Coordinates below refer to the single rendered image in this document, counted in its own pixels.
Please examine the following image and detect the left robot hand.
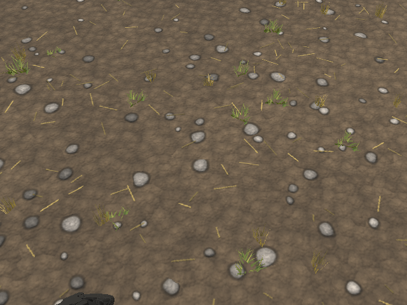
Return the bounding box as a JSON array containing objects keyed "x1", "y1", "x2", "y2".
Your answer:
[{"x1": 56, "y1": 292, "x2": 114, "y2": 305}]

